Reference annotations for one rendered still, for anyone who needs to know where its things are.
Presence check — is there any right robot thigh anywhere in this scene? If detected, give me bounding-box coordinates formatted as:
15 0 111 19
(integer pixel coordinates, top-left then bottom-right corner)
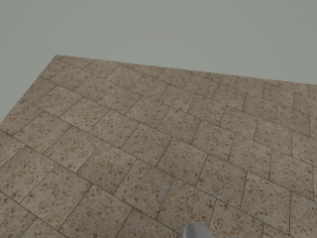
181 223 214 238

